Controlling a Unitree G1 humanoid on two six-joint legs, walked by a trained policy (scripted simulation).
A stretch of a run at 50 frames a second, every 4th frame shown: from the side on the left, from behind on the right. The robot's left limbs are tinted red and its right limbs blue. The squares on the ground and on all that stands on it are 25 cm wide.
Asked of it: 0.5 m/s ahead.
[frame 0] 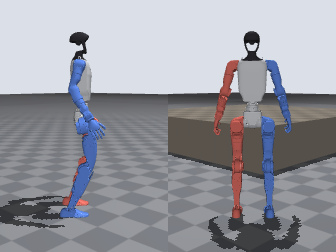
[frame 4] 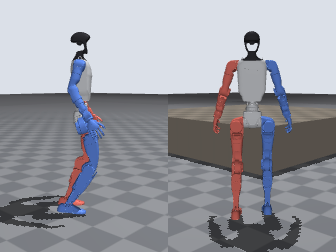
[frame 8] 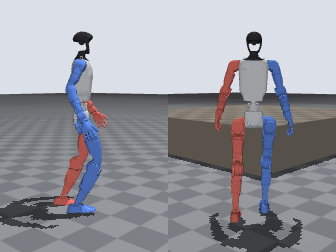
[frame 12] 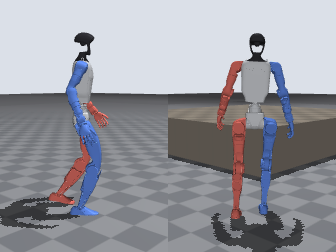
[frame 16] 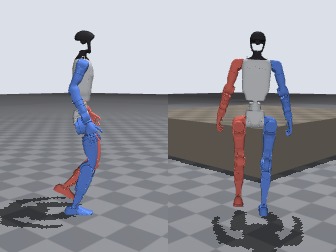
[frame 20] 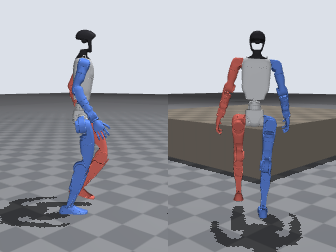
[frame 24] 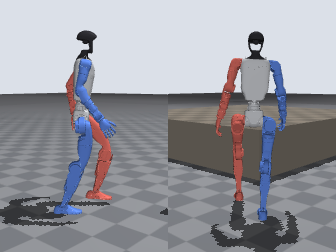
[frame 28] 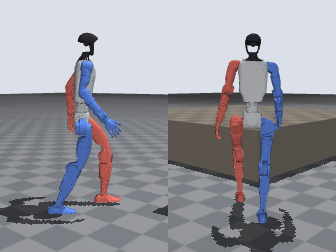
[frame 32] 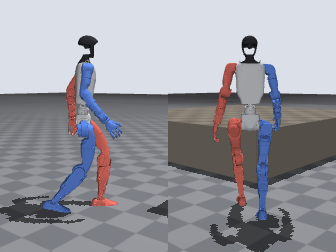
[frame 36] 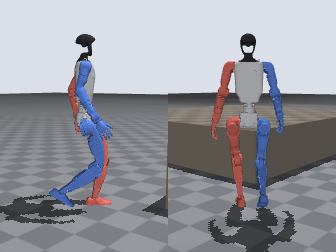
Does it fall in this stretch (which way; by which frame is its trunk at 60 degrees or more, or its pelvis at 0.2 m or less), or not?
no
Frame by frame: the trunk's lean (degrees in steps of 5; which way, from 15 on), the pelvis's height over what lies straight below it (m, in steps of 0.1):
0: 5, 0.8
4: 0, 0.8
8: 0, 0.8
12: 5, 0.8
16: 5, 0.8
20: 5, 0.8
24: 5, 0.8
28: 5, 0.8
32: 5, 0.7
36: 0, 0.7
